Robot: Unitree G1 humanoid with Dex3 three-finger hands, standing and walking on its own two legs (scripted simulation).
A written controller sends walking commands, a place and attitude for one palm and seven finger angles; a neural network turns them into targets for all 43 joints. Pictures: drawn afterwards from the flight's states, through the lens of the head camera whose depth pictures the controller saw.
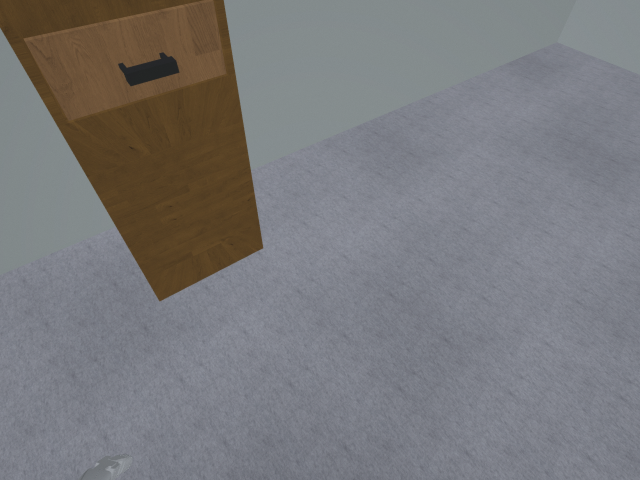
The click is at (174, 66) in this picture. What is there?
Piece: drawer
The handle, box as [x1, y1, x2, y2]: [118, 52, 178, 85]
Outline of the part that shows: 176,62 171,56 168,57 162,52 159,53 161,58 154,61 127,68 122,63 118,64 124,73 126,80 130,85 133,85 178,72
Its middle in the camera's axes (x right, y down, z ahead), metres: -0.39 -0.38 +0.85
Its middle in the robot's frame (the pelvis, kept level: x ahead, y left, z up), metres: +0.89 +0.43 +0.07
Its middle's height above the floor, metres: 0.83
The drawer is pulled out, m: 0.00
